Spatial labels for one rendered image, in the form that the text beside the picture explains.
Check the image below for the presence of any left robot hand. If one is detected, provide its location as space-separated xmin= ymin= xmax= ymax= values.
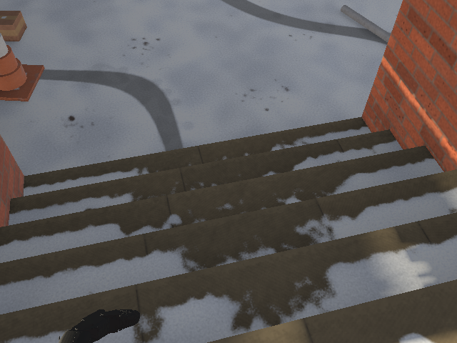
xmin=59 ymin=309 xmax=140 ymax=343

